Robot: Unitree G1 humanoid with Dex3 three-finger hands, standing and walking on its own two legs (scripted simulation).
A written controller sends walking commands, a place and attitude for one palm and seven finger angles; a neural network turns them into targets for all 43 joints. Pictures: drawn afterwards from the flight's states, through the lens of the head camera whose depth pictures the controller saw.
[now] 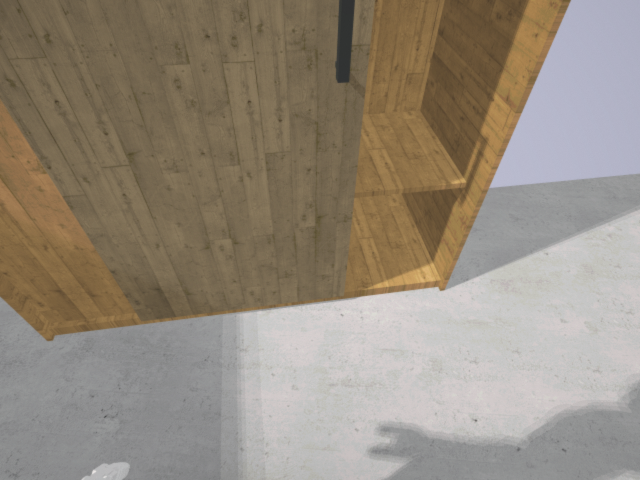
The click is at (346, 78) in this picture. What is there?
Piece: wardrobe's sliding door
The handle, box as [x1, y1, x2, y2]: [335, 0, 354, 82]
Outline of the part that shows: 354,0 339,0 337,60 335,61 336,79 338,82 348,81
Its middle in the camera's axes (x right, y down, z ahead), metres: +0.04 -0.41 +0.69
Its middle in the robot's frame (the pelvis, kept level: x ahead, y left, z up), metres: +0.82 +0.01 +0.25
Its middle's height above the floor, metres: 1.01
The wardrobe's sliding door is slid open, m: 0.38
